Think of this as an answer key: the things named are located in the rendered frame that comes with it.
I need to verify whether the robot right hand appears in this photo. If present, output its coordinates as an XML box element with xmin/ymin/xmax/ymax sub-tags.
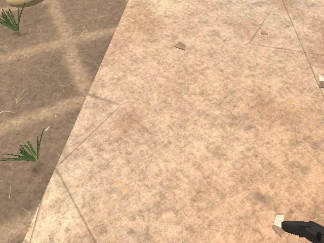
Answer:
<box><xmin>281</xmin><ymin>221</ymin><xmax>324</xmax><ymax>243</ymax></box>

